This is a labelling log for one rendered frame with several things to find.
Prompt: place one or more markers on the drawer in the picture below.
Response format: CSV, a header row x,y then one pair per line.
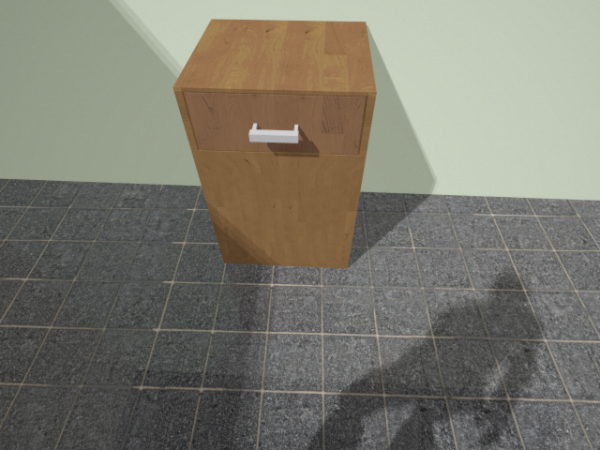
x,y
327,124

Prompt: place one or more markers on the handle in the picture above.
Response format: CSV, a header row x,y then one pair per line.
x,y
273,136

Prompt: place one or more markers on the cabinet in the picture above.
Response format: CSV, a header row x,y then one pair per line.
x,y
281,208

